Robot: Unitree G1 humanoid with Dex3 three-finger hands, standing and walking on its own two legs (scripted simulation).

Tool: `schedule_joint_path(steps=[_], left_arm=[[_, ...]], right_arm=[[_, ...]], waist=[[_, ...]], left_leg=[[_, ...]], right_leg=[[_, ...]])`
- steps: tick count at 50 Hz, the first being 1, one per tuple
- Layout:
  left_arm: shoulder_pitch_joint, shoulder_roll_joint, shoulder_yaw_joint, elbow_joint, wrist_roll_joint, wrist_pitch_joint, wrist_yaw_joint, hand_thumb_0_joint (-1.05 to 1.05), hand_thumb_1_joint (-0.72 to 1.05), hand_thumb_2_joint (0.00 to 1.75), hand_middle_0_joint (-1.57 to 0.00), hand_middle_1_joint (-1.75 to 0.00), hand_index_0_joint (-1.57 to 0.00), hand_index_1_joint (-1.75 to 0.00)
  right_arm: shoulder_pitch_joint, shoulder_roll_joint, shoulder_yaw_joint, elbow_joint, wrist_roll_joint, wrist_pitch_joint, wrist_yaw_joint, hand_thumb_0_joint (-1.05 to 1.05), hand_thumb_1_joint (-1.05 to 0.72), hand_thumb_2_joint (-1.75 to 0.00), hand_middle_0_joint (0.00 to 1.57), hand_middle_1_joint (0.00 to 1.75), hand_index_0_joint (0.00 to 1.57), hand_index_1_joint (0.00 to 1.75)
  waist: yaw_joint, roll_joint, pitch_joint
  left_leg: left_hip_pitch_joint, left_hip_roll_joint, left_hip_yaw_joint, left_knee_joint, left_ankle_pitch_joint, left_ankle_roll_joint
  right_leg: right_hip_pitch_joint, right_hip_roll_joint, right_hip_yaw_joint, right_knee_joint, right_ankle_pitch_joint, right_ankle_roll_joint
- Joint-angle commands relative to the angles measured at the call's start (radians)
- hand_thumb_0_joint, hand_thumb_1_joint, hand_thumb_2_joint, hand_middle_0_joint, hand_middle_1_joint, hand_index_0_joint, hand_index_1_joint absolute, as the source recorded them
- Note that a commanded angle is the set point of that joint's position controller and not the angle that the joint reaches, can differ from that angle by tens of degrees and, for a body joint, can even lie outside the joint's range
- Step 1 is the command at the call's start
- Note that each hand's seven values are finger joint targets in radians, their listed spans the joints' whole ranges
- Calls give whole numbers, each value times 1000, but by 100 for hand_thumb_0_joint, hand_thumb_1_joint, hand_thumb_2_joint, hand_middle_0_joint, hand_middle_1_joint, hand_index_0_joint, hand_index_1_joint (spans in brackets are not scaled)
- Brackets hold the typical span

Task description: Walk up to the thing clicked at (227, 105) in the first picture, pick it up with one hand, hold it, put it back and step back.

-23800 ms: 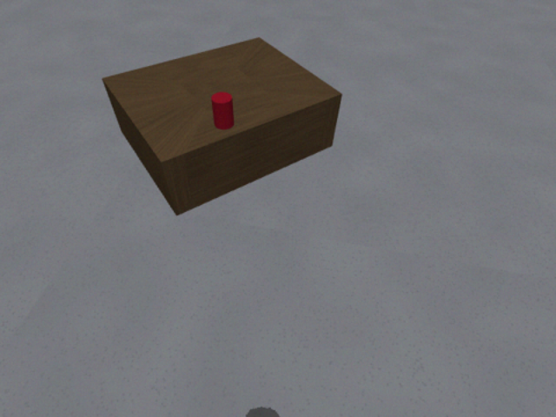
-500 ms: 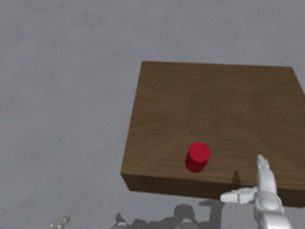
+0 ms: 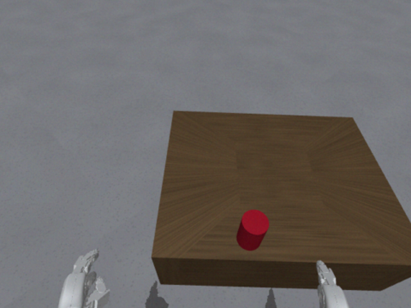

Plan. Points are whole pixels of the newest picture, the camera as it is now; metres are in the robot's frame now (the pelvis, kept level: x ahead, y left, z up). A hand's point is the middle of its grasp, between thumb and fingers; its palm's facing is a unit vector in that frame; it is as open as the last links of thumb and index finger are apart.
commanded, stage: home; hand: right
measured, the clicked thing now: (251, 230) +0.44 -0.17 -0.34
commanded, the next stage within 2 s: stand in 1.74 s
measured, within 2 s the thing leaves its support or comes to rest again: neither
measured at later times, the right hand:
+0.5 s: hand out of the picture +0.09 -0.25 -0.11, palm faces -0.01 +0.93 -0.37, open 17.3 cm
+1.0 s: hand out of the picture +0.02 -0.27 -0.11, palm faces -0.04 +0.93 -0.37, open 17.3 cm
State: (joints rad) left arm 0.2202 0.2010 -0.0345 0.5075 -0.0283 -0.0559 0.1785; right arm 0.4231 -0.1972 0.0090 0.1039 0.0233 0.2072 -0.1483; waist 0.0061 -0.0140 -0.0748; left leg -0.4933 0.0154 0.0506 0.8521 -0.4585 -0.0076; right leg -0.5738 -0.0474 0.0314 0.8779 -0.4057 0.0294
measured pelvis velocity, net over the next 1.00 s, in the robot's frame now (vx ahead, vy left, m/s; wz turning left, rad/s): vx -0.03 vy -0.02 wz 0.01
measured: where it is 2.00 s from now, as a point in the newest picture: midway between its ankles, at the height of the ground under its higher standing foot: outside the picture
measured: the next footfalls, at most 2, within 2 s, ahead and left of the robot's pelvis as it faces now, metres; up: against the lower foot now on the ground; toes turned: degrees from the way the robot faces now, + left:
none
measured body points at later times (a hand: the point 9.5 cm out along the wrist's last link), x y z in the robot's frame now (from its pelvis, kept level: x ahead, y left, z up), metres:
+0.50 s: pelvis +0.00 -0.01 +0.03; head -0.01 -0.01 +0.48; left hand +0.08 +0.27 -0.10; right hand +0.09 -0.30 -0.08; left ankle -0.01 +0.12 -0.70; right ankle +0.02 -0.14 -0.70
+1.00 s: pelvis -0.03 -0.02 +0.04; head -0.04 -0.01 +0.49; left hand +0.03 +0.27 -0.10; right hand +0.02 -0.32 -0.09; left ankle -0.01 +0.12 -0.70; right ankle +0.02 -0.14 -0.70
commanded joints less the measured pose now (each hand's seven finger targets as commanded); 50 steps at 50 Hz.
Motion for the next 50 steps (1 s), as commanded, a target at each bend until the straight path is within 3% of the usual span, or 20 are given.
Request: schedule_joint_path(steps=[1,2,3,5,6,8,9,10,13,14,16,17,23,25,29,33,35,41,46,50], left_arm=[[-34,110,49,-141,12,-61,4,0,90,90,-20,-30,-20,-30],[-33,111,48,-141,12,-62,3,0,90,90,-20,-30,-20,-30],[-45,118,50,-155,11,-66,1,0,90,90,-20,-30,-20,-30],[-45,111,47,-147,11,-69,1,0,90,90,-20,-30,-20,-30],[-48,121,58,-156,12,-74,1,0,90,90,-20,-30,-20,-30],[-38,121,58,-148,11,-76,-1,0,90,90,-20,-30,-20,-30],[-75,194,79,44,141,-16,-55,0,90,90,-20,-30,-20,-30],[-48,213,105,62,138,5,-79,0,90,90,-20,-30,-20,-30],[-58,226,99,88,111,25,-117,0,90,90,-20,-30,-20,-30],[-55,223,92,112,99,28,-131,0,90,90,-20,-30,-20,-30],[-62,222,93,156,88,31,-146,0,90,90,-20,-30,-20,-30],[-51,204,87,184,87,36,-151,0,90,90,-20,-30,-20,-30],[-46,238,93,290,80,42,-151,0,90,90,-20,-30,-20,-30],[-54,248,94,318,75,46,-150,0,90,90,-20,-30,-20,-30],[-50,269,98,374,69,50,-147,0,90,90,-20,-30,-20,-30],[-57,293,99,424,67,54,-149,0,90,90,-20,-30,-20,-30],[-65,292,97,441,65,54,-151,0,90,90,-20,-30,-20,-30],[-81,311,94,487,66,54,-154,0,90,90,-20,-31,-20,-30],[-84,313,90,510,62,60,-161,0,90,90,-20,-31,-20,-30],[-83,311,86,520,61,58,-167,0,90,90,-20,-31,-20,-31]], right_arm=[[-21,-87,-38,-191,-11,-43,-6,0,51,-8,6,6,6,6],[-29,-84,-36,-193,-9,-41,-7,0,52,-7,6,6,6,6],[-34,-113,-63,-200,-9,-43,-7,0,51,-8,6,6,6,6],[-14,-89,-43,-167,-8,-37,-4,0,52,-7,5,6,5,6],[-27,-115,-68,-199,-10,-41,-7,0,52,-7,5,6,5,6],[-10,-105,-64,-191,-10,-42,-6,0,51,-8,6,6,6,6],[-164,-241,-95,160,-111,-121,54,0,53,-6,5,5,5,5],[-114,-252,-112,234,-120,-155,77,0,56,-4,5,5,5,5],[-128,-278,-100,319,-94,-209,112,0,55,-5,5,5,5,5],[-174,-267,-95,349,-81,-207,119,0,51,-7,5,6,5,6],[-205,-241,-81,410,-66,-213,120,0,53,-6,5,5,5,5],[-203,-246,-74,449,-66,-214,118,0,54,-6,5,5,5,5],[-216,-268,-75,616,-61,-219,113,0,54,-5,5,5,5,5],[-202,-274,-73,665,-58,-218,109,0,54,-6,5,5,5,5],[-216,-300,-72,743,-58,-223,103,0,55,-5,5,5,5,5],[-223,-308,-63,801,-53,-223,102,0,53,-6,5,5,5,5],[-224,-314,-60,821,-53,-226,101,0,53,-6,5,5,5,5],[-226,-322,-52,871,-52,-219,107,0,52,-7,5,6,5,6],[-210,-326,-44,900,-54,-214,113,0,53,-6,5,5,5,5],[-229,-332,-42,904,-53,-220,114,0,51,-7,5,6,5,6]], waist=[[10,4,-112],[10,-9,-111],[3,-8,-95],[8,29,-62],[3,18,-78],[0,19,-100],[-27,4,-19],[-32,6,-53],[-7,53,-72],[5,45,-47],[-2,-8,-47],[0,6,-12],[-9,-8,39],[-19,-15,63],[-9,16,56],[-3,0,96],[-7,14,84],[-7,-28,118],[-5,7,168],[1,13,123]], left_leg=[[5,-16,-1,-159,259,-1],[6,-16,-2,-161,256,0],[-6,-18,1,-164,223,2],[-9,-14,-5,-187,181,-3],[-4,-13,-7,-186,180,-3],[-1,-19,-1,-171,186,0],[127,29,-66,-224,203,5],[195,51,-85,-216,265,21],[178,93,-116,-274,299,31],[145,98,-124,-300,212,34],[170,89,-105,-308,233,27],[168,91,-105,-333,178,26],[248,87,-82,-372,280,16],[258,86,-76,-401,277,12],[279,98,-81,-437,314,10],[267,92,-80,-480,247,7],[284,103,-85,-491,278,9],[298,90,-77,-492,215,11],[237,90,-95,-536,62,14],[238,104,-114,-550,60,18]], right_leg=[[119,41,-56,-104,197,-39],[117,42,-58,-104,197,-37],[110,39,-55,-110,169,-36],[78,46,-62,-110,125,-40],[81,46,-63,-110,125,-40],[96,40,-58,-111,138,-38],[133,9,-1,-161,259,-49],[130,8,-3,-168,280,-45],[227,-3,5,-187,260,-47],[243,-5,9,-229,213,-45],[286,-8,24,-268,263,-46],[272,-2,22,-300,234,-39],[325,-20,38,-405,322,-42],[334,-21,45,-441,302,-41],[405,-29,50,-483,334,-39],[422,-28,56,-529,250,-35],[443,-33,59,-535,286,-38],[400,-43,79,-601,148,-30],[370,-34,77,-614,51,-25],[393,-36,73,-590,89,-31]])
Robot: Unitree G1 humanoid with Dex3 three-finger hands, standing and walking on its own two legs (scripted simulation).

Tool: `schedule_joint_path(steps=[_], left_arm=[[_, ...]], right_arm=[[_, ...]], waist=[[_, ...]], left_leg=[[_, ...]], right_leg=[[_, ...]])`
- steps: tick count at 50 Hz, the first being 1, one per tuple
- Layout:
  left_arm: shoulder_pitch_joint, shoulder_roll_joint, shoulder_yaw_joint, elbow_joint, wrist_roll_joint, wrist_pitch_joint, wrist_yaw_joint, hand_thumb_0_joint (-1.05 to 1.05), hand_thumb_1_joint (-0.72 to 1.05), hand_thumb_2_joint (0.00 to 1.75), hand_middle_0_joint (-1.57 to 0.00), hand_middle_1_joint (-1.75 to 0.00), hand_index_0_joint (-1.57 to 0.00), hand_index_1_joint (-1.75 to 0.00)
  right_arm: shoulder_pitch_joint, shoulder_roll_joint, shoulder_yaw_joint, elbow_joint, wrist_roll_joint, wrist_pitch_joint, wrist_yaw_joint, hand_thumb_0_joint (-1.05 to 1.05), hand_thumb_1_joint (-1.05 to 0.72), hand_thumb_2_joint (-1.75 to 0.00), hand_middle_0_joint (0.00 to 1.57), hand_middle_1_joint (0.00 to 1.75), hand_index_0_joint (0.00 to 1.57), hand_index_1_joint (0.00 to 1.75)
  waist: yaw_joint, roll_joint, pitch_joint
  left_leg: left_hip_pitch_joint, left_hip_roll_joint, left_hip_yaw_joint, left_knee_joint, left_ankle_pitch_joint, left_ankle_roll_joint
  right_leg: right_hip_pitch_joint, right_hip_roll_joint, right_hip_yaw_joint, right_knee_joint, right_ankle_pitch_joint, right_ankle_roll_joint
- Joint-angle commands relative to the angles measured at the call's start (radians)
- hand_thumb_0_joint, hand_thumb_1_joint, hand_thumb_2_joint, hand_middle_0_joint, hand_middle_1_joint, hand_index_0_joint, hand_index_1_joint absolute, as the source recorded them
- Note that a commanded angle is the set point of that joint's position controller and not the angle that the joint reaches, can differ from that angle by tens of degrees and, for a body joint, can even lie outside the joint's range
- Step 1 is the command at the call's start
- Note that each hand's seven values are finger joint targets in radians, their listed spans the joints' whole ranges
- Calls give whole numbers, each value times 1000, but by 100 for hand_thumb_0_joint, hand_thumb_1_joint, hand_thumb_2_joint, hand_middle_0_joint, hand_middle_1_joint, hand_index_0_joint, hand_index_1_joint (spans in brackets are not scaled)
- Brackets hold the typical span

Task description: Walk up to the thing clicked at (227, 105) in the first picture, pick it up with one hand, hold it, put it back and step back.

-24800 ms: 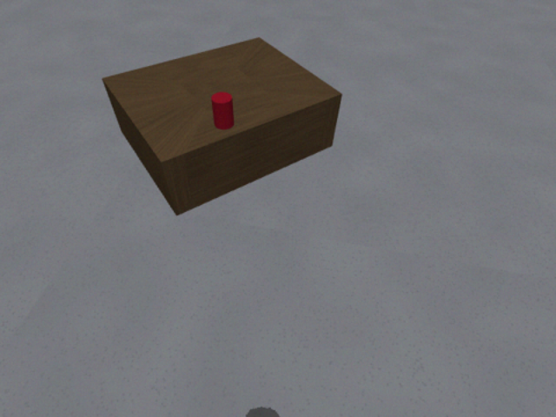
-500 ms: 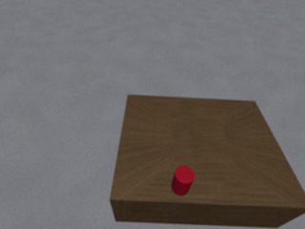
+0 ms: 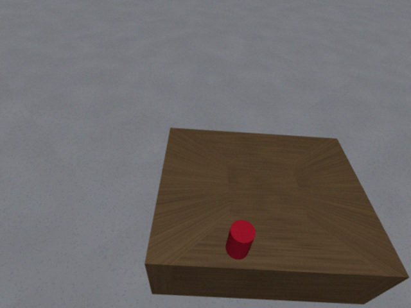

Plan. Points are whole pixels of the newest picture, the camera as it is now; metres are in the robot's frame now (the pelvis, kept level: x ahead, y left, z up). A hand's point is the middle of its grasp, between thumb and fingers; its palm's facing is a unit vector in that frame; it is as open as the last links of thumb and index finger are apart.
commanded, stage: home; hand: right
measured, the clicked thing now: (239, 240) +0.47 -0.16 -0.38
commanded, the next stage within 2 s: stand in 0.74 s
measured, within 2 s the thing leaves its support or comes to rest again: neither
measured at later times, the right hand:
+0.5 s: hand out of the picture +0.07 -0.23 -0.15, palm faces -0.03 +0.93 -0.36, open 17.1 cm
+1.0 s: hand out of the picture +0.09 -0.23 -0.15, palm faces -0.03 +0.93 -0.36, open 15.8 cm
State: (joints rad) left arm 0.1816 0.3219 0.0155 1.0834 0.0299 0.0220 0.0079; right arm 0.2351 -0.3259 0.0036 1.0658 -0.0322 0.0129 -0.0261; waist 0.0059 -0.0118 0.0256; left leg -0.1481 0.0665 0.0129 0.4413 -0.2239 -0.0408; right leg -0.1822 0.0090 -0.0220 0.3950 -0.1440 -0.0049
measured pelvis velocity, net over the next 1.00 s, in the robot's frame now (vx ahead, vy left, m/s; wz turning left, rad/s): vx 0.02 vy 0.02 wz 0.00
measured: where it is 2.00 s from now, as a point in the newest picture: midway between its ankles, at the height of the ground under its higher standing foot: outside the picture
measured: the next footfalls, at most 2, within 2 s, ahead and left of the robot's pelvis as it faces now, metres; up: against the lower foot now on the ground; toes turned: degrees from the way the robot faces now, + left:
none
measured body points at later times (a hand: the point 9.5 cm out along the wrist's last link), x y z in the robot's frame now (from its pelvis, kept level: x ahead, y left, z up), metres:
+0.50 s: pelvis +0.01 +0.01 +0.00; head +0.01 +0.02 +0.45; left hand +0.06 +0.30 -0.14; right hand +0.08 -0.28 -0.13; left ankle +0.01 +0.15 -0.74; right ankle +0.05 -0.12 -0.74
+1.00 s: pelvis +0.02 +0.02 +0.01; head +0.02 +0.03 +0.46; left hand +0.09 +0.32 -0.13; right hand +0.10 -0.28 -0.12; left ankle +0.01 +0.15 -0.74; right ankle +0.05 -0.12 -0.74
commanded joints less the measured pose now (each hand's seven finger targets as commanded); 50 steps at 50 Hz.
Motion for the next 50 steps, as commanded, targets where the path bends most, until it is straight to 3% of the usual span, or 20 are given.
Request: schedule_joint_path(steps=[1,3,7,11,15,25,31,34,36,42,44,45,49,50], left_arm=[[-39,191,36,-49,3,-20,4,0,90,90,-20,-31,-20,-31],[-41,202,36,-41,3,-20,2,0,90,90,-20,-31,-20,-31],[-24,184,27,-28,-2,-25,-2,0,90,90,-20,-31,-20,-31],[-33,187,24,-17,-3,-30,1,0,90,90,-20,-31,-20,-31],[-47,204,22,-8,-4,-33,6,0,90,90,-20,-31,-20,-31],[-57,198,20,2,-8,-31,7,0,90,90,-20,-31,-20,-31],[-76,197,18,-1,-10,-35,8,0,90,90,-20,-31,-20,-31],[-86,197,19,-1,-11,-34,9,0,90,90,-20,-31,-20,-31],[-88,198,20,4,-13,-31,8,0,90,90,-20,-31,-20,-31],[-109,208,23,4,-10,-32,5,0,90,90,-20,-31,-20,-31],[-94,197,19,6,-10,-35,4,0,90,90,-20,-30,-20,-30],[-105,205,22,6,-8,-35,5,0,90,90,-20,-30,-20,-30],[-112,212,23,3,-12,-36,4,0,90,90,-20,-30,-20,-30],[-108,211,25,5,-13,-35,3,0,90,90,-20,-30,-20,-30]], right_arm=[[-41,-210,-38,-55,2,-25,-8,0,52,-7,5,6,5,6],[-37,-208,-36,-49,1,-24,-7,0,52,-7,5,6,5,6],[-51,-218,-35,-42,5,-32,-6,0,50,-8,5,6,5,6],[-69,-214,-31,-41,11,-39,-7,0,50,-8,6,6,6,6],[-55,-208,-30,-23,14,-36,-5,0,51,-7,5,6,5,6],[-97,-222,-33,-14,16,-35,-4,0,50,-8,5,6,6,6],[-118,-223,-32,-9,19,-43,-4,0,48,-9,6,6,6,6],[-125,-225,-33,-5,20,-42,-6,0,49,-9,6,6,6,6],[-127,-217,-29,0,18,-39,-5,0,49,-8,6,6,6,6],[-144,-224,-35,-3,16,-38,-1,0,47,-9,6,6,6,6],[-159,-234,-39,-3,17,-40,1,0,31,-25,20,22,20,22],[-153,-230,-38,-3,18,-39,1,0,23,-33,20,30,20,30],[-148,-224,-36,1,16,-39,4,0,-9,-65,20,30,20,30],[-149,-230,-38,1,17,-38,4,0,-17,-73,20,30,20,30]], waist=[[3,17,42],[1,2,52],[9,38,25],[5,25,-10],[-10,-15,4],[-4,18,-2],[-6,22,-48],[-6,13,-58],[-1,8,-29],[-2,5,-13],[7,15,-28],[-2,8,-30],[-3,10,-24],[-1,19,-8]], left_leg=[[-131,53,-81,-147,-216,51],[-144,51,-81,-152,-250,53],[-135,60,-93,-164,-216,55],[-90,65,-88,-150,-88,56],[-31,55,-67,-120,-14,56],[-32,60,-68,-149,12,54],[16,72,-67,-143,194,48],[30,75,-64,-145,219,50],[1,70,-64,-166,140,49],[-19,66,-70,-186,75,48],[2,68,-72,-177,89,52],[-1,71,-72,-177,108,52],[-12,64,-71,-191,79,48],[-22,62,-72,-196,33,49]], right_leg=[[-5,-87,123,-106,-186,7],[-19,-93,135,-114,-230,4],[11,-91,124,-87,-149,2],[45,-103,116,-75,-36,2],[3,-112,126,-107,-60,1],[44,-113,109,-100,14,5],[91,-127,100,-80,170,5],[99,-128,93,-80,181,5],[97,-126,94,-96,122,10],[90,-129,96,-111,62,8],[88,-132,94,-114,70,7],[99,-133,96,-109,90,4],[96,-130,91,-113,63,5],[86,-128,94,-119,41,6]])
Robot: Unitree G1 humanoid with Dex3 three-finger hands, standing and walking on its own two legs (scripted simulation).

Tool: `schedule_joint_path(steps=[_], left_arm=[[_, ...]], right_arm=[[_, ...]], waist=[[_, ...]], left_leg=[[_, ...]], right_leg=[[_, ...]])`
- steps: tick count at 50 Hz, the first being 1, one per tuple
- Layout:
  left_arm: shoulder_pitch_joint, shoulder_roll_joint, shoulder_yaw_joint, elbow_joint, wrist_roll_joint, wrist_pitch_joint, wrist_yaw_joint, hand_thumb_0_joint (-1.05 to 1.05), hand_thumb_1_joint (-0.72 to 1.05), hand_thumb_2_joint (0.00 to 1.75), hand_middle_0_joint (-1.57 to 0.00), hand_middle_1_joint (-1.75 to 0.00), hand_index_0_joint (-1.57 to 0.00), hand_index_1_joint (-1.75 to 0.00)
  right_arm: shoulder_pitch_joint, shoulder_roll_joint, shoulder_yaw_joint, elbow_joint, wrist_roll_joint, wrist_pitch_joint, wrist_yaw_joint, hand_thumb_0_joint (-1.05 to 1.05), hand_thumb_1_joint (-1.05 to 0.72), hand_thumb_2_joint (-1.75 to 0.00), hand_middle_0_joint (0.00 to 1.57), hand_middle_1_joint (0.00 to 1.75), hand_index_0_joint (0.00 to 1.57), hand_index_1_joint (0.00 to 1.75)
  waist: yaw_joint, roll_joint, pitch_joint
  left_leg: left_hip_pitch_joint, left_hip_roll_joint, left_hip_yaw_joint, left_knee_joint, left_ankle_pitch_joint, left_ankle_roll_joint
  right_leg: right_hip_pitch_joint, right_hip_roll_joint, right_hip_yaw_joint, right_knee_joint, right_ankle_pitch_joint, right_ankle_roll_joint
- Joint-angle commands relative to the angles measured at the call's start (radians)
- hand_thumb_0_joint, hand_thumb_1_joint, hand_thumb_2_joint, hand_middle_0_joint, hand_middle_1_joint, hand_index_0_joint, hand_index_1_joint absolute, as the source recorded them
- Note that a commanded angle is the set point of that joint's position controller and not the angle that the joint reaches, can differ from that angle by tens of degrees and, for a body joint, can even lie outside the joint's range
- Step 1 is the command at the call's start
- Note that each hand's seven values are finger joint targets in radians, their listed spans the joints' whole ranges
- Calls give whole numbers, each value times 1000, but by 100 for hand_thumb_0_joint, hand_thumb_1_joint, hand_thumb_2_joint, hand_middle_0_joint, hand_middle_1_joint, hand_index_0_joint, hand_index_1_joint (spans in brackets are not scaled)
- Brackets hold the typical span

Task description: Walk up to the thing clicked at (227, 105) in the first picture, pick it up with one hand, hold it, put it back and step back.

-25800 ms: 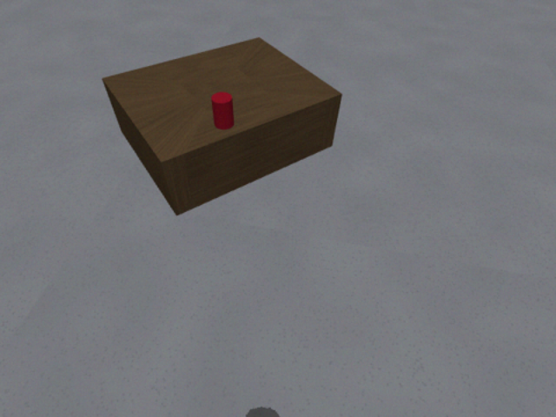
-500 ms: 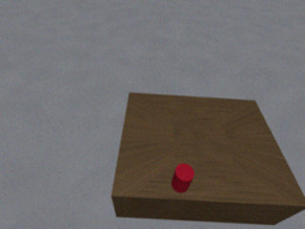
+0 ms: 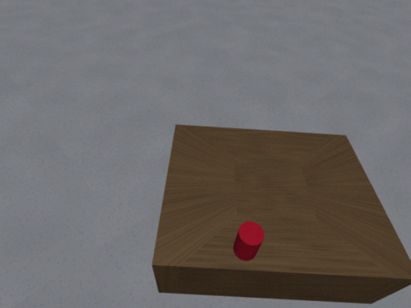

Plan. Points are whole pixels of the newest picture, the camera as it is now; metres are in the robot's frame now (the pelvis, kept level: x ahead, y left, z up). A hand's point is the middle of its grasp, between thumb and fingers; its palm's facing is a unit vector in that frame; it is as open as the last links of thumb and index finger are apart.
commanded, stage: stand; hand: right
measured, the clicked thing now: (247, 241) +0.44 -0.18 -0.39
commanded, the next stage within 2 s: none
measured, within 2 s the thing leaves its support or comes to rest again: neither
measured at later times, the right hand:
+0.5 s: hand out of the picture +0.08 -0.25 -0.16, palm faces -0.04 +0.93 -0.35, open 7.5 cm
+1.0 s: hand out of the picture +0.09 -0.25 -0.15, palm faces -0.04 +0.93 -0.36, open 7.4 cm
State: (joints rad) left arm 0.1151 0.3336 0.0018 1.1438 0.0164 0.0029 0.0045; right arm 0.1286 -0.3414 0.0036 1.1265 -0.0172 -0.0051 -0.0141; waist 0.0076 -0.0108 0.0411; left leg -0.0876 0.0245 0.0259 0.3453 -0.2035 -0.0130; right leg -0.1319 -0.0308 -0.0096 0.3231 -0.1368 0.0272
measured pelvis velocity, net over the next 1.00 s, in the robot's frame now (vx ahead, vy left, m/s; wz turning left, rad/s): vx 0.01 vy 0.00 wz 0.01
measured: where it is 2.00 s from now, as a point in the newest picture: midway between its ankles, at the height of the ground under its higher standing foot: outside the picture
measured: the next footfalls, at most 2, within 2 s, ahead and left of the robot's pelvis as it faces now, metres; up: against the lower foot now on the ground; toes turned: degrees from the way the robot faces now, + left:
none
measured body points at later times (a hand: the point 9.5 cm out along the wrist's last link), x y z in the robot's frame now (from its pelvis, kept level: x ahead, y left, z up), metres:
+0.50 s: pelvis +0.00 +0.00 +0.00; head +0.01 +0.00 +0.45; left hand +0.06 +0.29 -0.14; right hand +0.08 -0.30 -0.13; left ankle -0.01 +0.12 -0.75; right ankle +0.03 -0.14 -0.75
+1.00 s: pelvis +0.01 +0.00 +0.00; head +0.01 +0.00 +0.45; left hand +0.08 +0.30 -0.14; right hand +0.09 -0.30 -0.13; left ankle -0.01 +0.12 -0.75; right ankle +0.03 -0.14 -0.75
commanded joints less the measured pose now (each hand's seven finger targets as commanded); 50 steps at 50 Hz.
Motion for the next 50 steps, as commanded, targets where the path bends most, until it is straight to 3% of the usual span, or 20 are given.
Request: schedule_joint_path(steps=[1,3,9,10,17,21,30,42,47,50], left_arm=[[-35,200,38,-53,3,-17,7,0,90,90,-20,-30,-20,-30],[-42,201,39,-54,3,-15,5,0,90,90,-20,-30,-20,-30],[-34,204,37,-54,2,-20,6,0,90,90,-20,-30,-20,-30],[-37,207,38,-53,1,-22,7,0,90,90,-20,-30,-20,-30],[-32,207,38,-51,-1,-21,5,0,90,90,-20,-30,-20,-30],[-30,206,39,-55,-1,-23,5,0,90,90,-20,-30,-20,-30],[-30,212,39,-54,-1,-24,4,0,90,90,-20,-30,-20,-30],[-33,211,40,-62,-3,-30,7,0,90,90,-20,-30,-20,-30],[-41,214,43,-64,-2,-26,6,0,90,90,-20,-30,-20,-30],[-36,216,44,-61,-4,-23,5,0,90,90,-20,-30,-20,-30]], right_arm=[[-53,-221,-42,-62,1,-22,-8,0,-25,-81,20,30,20,30],[-42,-215,-38,-59,2,-21,-7,0,-41,-90,20,30,20,30],[-41,-220,-40,-60,4,-21,-6,0,-89,-90,20,30,20,30],[-42,-215,-40,-59,3,-20,-5,0,-90,-90,20,30,20,30],[-32,-212,-36,-56,3,-18,-3,0,-90,-90,20,30,20,30],[-44,-219,-38,-60,3,-21,-4,0,-90,-90,20,30,20,30],[-36,-213,-37,-59,4,-18,-1,0,-90,-90,20,30,20,30],[-37,-221,-42,-62,6,-19,-1,0,-90,-90,20,30,20,30],[-35,-219,-40,-61,5,-20,-3,0,-90,-90,20,30,20,30],[-46,-217,-39,-63,4,-20,-3,0,-90,-90,20,30,20,30]], waist=[[-2,15,-44],[-5,11,-30],[-7,9,-55],[-8,0,-58],[-9,3,-38],[-3,10,-62],[-5,-4,-40],[-11,3,-81],[-10,15,-70],[-4,12,-49]], left_leg=[[-60,110,-87,-89,46,26],[-85,105,-89,-105,8,21],[-52,109,-89,-80,87,27],[-50,107,-87,-80,89,25],[-71,104,-89,-88,45,23],[-50,111,-92,-79,112,24],[-59,105,-94,-85,55,24],[-19,114,-87,-61,176,28],[-41,114,-87,-73,176,26],[-41,111,-91,-88,127,23]], right_leg=[[44,-96,86,-43,61,-32],[44,-88,78,-40,33,-30],[47,-99,83,-47,81,-32],[50,-100,80,-42,79,-32],[48,-99,83,-49,51,-31],[59,-103,78,-37,100,-34],[42,-100,77,-54,39,-32],[77,-111,72,-36,180,-35],[90,-112,72,-31,177,-39],[63,-105,68,-40,112,-35]])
